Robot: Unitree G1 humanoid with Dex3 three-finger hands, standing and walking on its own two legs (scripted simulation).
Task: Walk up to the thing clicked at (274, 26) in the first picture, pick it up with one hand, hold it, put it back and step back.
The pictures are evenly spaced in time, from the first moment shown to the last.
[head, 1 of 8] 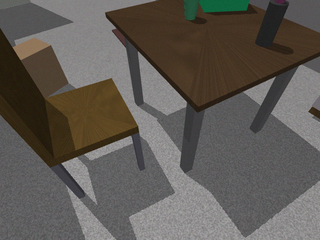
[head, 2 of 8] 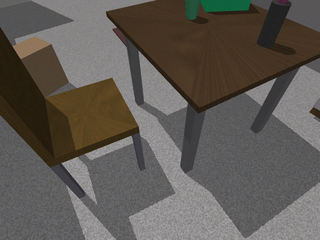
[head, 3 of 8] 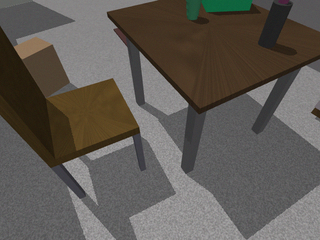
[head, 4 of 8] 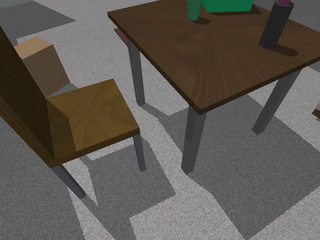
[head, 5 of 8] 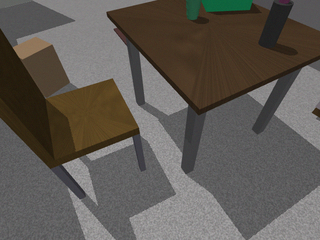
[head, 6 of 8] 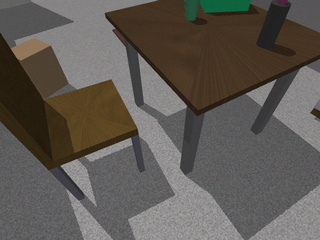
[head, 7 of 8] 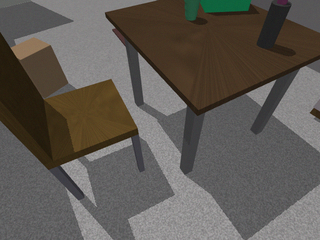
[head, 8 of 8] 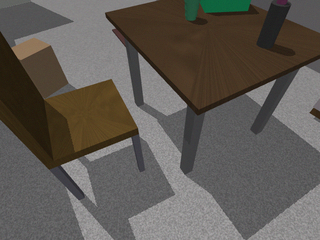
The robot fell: no
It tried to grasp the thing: no
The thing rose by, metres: 0.00
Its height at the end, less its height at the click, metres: +0.00
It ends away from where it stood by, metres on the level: 0.00
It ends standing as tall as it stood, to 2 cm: yes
